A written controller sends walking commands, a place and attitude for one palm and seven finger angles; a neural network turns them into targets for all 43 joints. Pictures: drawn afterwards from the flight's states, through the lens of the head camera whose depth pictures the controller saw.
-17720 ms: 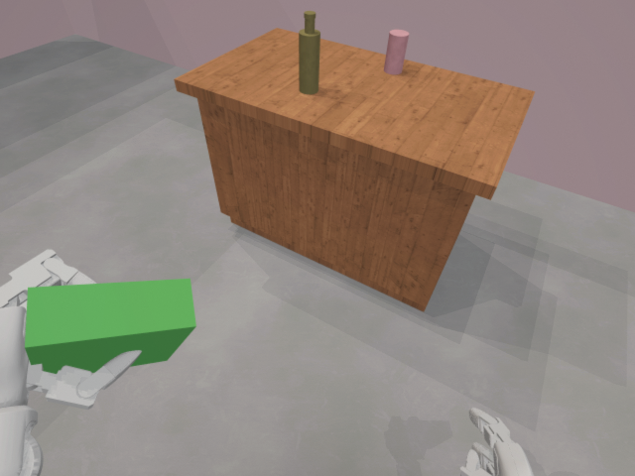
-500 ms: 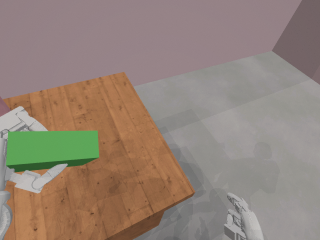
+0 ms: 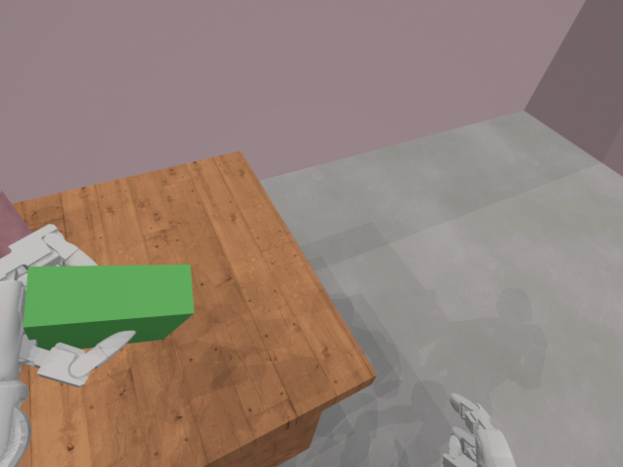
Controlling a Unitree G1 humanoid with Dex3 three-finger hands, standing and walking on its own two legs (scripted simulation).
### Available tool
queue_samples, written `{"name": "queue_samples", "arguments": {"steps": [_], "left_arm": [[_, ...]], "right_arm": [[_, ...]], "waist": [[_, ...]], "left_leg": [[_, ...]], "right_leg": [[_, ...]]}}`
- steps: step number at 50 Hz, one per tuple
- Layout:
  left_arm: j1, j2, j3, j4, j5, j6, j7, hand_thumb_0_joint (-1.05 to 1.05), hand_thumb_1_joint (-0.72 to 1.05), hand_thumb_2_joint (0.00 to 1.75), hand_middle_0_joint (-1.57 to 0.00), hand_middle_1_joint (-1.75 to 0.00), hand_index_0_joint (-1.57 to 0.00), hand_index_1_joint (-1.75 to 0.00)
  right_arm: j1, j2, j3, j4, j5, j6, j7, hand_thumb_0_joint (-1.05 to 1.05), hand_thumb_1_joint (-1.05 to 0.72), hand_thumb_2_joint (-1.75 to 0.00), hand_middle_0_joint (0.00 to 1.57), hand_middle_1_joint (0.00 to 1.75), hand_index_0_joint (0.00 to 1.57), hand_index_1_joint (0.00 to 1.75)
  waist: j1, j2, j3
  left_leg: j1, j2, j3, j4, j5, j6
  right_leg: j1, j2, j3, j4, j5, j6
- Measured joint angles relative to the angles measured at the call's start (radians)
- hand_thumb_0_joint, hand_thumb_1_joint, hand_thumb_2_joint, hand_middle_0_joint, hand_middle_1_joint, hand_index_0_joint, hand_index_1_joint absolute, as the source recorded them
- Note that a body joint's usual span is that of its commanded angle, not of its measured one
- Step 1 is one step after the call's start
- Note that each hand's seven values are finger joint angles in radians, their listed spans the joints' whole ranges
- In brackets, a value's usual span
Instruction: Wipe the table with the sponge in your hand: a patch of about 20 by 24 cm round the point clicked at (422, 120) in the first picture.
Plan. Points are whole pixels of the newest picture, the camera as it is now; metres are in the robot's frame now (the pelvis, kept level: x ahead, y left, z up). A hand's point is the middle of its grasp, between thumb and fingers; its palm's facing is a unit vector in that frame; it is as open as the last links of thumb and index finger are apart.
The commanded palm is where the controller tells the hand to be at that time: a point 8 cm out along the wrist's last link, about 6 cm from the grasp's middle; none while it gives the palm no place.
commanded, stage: shuffle to correct the standing spot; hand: left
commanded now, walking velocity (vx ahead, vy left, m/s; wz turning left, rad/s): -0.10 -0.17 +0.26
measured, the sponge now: (133, 309) +0.23 +0.21 +0.13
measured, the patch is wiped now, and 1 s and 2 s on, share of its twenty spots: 0.00 0.00 0.00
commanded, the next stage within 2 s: come to a stop and stand still in 0.40 s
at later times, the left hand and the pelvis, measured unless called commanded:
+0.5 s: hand (105, 337) +0.19 +0.21 +0.16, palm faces +0.36 -0.83 -0.42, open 9.0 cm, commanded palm +0.13 +0.24 +0.17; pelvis -0.02 -0.05 +0.00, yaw +2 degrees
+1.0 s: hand (93, 355) +0.17 +0.21 +0.16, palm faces +0.37 -0.83 -0.41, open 9.0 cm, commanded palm +0.12 +0.24 +0.17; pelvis -0.03 -0.04 +0.00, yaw +2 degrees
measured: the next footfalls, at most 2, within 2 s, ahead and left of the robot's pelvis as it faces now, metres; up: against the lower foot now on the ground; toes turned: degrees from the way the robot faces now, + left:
none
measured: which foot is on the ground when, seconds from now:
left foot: down 0.00-1.00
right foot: down 0.00-1.00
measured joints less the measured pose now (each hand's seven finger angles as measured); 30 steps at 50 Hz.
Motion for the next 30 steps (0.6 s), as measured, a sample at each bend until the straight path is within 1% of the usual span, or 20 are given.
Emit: {"name": "queue_samples", "arguments": {"steps": [6,12,22,27,30], "left_arm": [[0.001,0.013,0.003,-0.005,-0.003,-0.006,0.0,-0.01,-0.41,1.07,-0.84,-1.42,-0.84,-1.42],[0.003,0.018,0.013,-0.012,-0.009,-0.01,0.004,-0.01,-0.41,1.07,-0.84,-1.42,-0.84,-1.42],[0.028,0.022,0.022,-0.051,-0.027,-0.032,-0.003,-0.01,-0.41,1.07,-0.84,-1.42,-0.84,-1.42],[0.038,0.021,0.032,-0.066,-0.038,-0.037,-0.009,-0.01,-0.41,1.07,-0.84,-1.42,-0.84,-1.42],[0.044,0.009,0.019,-0.07,-0.043,-0.03,-0.001,-0.01,-0.41,1.07,-0.84,-1.42,-0.84,-1.42]], "right_arm": [[0.01,0.004,-0.001,0.003,-0.003,-0.005,-0.004,0.01,-0.9,-0.9,0.2,0.3,0.2,0.3],[0.009,0.008,-0.001,-0.003,-0.008,-0.006,0.0,0.01,-0.9,-0.9,0.2,0.3,0.2,0.3],[-0.021,0.005,-0.006,-0.023,-0.013,-0.016,0.005,0.01,-0.9,-0.9,0.2,0.3,0.2,0.3],[-0.04,-0.003,-0.015,-0.026,-0.011,-0.022,0.005,0.01,-0.9,-0.9,0.2,0.3,0.21,0.3],[-0.045,-0.017,-0.02,-0.021,-0.003,-0.023,0.002,0.01,-0.9,-0.9,0.2,0.3,0.21,0.3]], "waist": [[-0.011,-0.006,0.0],[-0.012,-0.01,0.007],[0.004,0.009,0.037],[0.019,0.028,0.047],[0.022,0.043,0.039]], "left_leg": [[0.01,-0.004,-0.008,-0.021,0.015,-0.007],[0.018,-0.004,-0.021,-0.052,0.038,-0.019],[-0.03,0.023,-0.055,-0.039,0.056,-0.05],[-0.074,0.051,-0.069,0.006,0.046,-0.071],[-0.102,0.063,-0.078,0.054,0.017,-0.075]], "right_leg": [[0.006,-0.003,-0.008,-0.006,0.003,-0.004],[0.01,-0.002,-0.021,-0.02,0.012,-0.015],[-0.024,0.028,-0.054,-0.019,0.024,-0.05],[-0.055,0.056,-0.066,-0.001,0.025,-0.073],[-0.074,0.069,-0.071,0.023,0.016,-0.085]]}}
